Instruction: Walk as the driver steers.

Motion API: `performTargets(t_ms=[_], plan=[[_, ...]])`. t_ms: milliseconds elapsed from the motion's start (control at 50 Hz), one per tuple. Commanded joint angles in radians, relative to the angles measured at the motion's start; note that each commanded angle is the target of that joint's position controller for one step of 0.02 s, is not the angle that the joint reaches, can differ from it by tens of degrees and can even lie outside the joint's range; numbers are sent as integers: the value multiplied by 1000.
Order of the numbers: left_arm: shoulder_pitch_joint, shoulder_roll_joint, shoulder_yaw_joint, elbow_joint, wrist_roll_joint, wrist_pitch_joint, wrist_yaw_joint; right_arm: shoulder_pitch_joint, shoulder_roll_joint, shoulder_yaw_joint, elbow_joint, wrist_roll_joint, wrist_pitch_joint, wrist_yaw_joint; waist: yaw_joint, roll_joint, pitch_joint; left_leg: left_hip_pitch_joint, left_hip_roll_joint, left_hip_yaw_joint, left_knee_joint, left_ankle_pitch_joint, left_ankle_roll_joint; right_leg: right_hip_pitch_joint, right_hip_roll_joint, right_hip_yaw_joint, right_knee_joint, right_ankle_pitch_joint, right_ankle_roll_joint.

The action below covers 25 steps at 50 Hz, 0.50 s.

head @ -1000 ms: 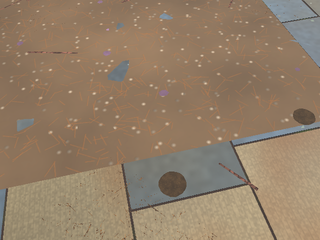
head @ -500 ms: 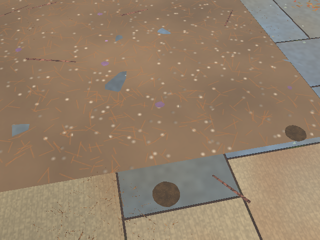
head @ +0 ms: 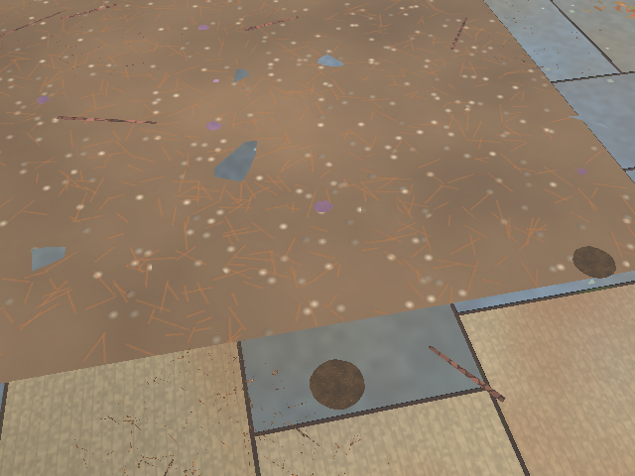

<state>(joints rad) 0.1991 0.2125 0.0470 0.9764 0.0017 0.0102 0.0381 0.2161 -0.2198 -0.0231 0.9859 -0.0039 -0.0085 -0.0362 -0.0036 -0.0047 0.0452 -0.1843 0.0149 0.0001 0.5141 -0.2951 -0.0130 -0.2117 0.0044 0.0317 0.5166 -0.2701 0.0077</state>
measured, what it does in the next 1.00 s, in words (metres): walks ahead: left foot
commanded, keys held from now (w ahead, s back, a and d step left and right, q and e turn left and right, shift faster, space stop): no key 0.02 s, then w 0.98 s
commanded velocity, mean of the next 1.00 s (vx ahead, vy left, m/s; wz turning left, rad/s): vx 0.37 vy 0.00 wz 0.00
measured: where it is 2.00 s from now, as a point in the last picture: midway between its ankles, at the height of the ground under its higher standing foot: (321, 286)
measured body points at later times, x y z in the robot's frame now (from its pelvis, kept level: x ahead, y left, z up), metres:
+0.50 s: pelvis +0.12 -0.02 +0.01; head +0.13 -0.03 +0.46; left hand +0.03 +0.22 -0.13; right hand +0.26 -0.27 -0.12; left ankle +0.19 +0.12 -0.67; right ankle +0.01 -0.12 -0.74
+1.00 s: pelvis +0.39 +0.05 +0.01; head +0.40 +0.05 +0.46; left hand +0.53 +0.31 -0.10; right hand +0.39 -0.22 -0.13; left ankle +0.38 +0.12 -0.74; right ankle +0.53 -0.14 -0.66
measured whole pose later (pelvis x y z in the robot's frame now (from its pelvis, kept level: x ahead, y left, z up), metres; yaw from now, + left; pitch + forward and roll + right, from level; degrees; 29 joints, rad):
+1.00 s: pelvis +0.39 +0.05 +0.01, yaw +0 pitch +0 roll +1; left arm 0.14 0.27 0.06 0.90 -0.01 -0.08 0.02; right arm 0.34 -0.24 -0.04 0.99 0.00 -0.10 0.02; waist -0.05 -0.04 0.00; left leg -0.10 -0.08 0.06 0.24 -0.15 0.08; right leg -0.70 -0.15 0.05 0.92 -0.06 -0.01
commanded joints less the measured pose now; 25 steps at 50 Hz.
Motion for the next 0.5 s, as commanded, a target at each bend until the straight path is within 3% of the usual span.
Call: performTargets(t_ms=[20, 40, 60, 100, 140, 200, 240, 260, 280, 300, 320, 340, 360, 380, 400, 440, 500], plan=[[10, 101, 18, -14, -1, -9, 4, 22, -103, -18, -18, 0, -8, -5, 0, 6, -15, -41, 18, -18, -99, 131, 17, 24, -25, 23, -82, 166, -20], [29, 94, 16, 2, -2, -7, 5, 44, -97, -17, -2, 2, -6, -6, 0, 7, -37, -33, 6, -7, -102, 25, 22, 31, -11, 8, -82, 58, -23], [38, 104, 20, 11, -9, -5, 6, 52, -110, -22, 4, 10, -3, -8, 1, 13, -21, -54, -6, -3, -94, -151, 39, 4, 11, -10, -64, -138, -36], [28, 110, 22, 5, -16, -14, 7, 49, -126, -27, -6, 18, -7, -13, -2, 27, 69, -129, 21, -57, -118, -433, 84, -108, 9, 2, -52, -409, -65], [14, 90, 17, -3, -23, -47, 0, 88, -141, -33, -2, 29, -32, -9, -17, 58, 112, -119, 86, -162, -157, -491, 132, -182, -3, 10, -7, -381, -75], [-18, 43, 8, -18, -31, -90, -25, 142, -198, -54, 16, 34, -56, 4, -21, 182, 95, -50, 262, -424, -297, -518, 234, -226, 16, -66, 171, -165, -67], [34, 39, 7, 1, -37, -102, -35, 75, -188, -51, -12, 37, -59, 11, 28, 172, 107, -152, 252, -396, -294, -457, 223, -92, 7, -64, 84, -171, -101], [124, 43, 11, 38, -39, -105, -35, 7, -175, -46, -37, 40, -57, 16, 79, 154, 104, -241, 194, -308, -238, -384, 183, 66, 11, -57, -32, -138, -113], [228, 97, 27, 79, -34, -107, -33, -59, -134, -34, -69, 41, -62, 18, 117, 55, 91, -328, 103, -169, -82, -238, 122, 181, -46, 63, -109, -136, -131], [363, 200, 57, 120, -38, -112, -35, -94, -77, -22, -106, 35, -80, 19, 144, -204, 52, -481, -34, 32, 268, -96, 44, 342, -204, 371, -245, -190, -213], [420, 228, 57, 120, -20, -123, -47, -106, -96, -26, -128, 36, -101, 16, 158, -281, 28, -641, -57, -14, 519, -239, 34, 428, -367, 654, -324, -73, -309], [355, 157, 34, 103, -5, -132, -49, -77, -122, -34, -118, 49, -111, 25, 104, -145, 45, -712, -4, -78, 667, -230, 57, 436, -373, 603, -292, 11, -305], [311, 126, 24, 84, -4, -137, -51, -47, -109, -30, -104, 56, -117, 36, 75, -101, 37, -746, 27, -84, 713, -153, 82, 442, -343, 506, -285, 61, -278], [281, 121, 18, 74, -8, -134, -54, -58, -108, -32, -105, 51, -120, 42, 61, -64, 44, -772, 60, -67, 704, -80, 92, 436, -323, 419, -298, 123, -252], [267, 97, 6, 70, -10, -126, -54, -85, -114, -38, -111, 41, -120, 47, 55, -51, 50, -762, 87, -54, 662, -22, 92, 413, -297, 334, -312, 227, -223], [282, 67, -8, 73, -7, -106, -46, -107, -83, -34, -123, 32, -112, 62, 50, -79, 42, -692, 98, -10, 571, 49, 69, 352, -242, 213, -343, 322, -195], [256, 113, -7, 51, -3, -94, -21, -238, -33, -10, -179, 24, -100, 71, 61, -69, 80, -545, 64, 46, 303, 194, 24, 175, -182, 94, -400, 316, -186]])
Keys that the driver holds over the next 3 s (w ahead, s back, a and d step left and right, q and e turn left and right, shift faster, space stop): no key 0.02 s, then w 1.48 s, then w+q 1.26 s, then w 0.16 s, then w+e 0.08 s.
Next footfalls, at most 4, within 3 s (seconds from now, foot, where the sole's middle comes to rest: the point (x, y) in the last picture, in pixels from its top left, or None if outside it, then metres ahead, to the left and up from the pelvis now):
0.70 left None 0.42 0.13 -0.77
1.26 right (375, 382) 0.73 -0.11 -0.77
1.80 left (272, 280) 1.02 0.14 -0.77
2.30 right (316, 194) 1.35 0.03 -0.77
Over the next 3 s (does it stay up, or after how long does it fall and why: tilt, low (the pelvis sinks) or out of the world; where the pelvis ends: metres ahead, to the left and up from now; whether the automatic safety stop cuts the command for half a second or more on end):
stays up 1.43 0.31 0.00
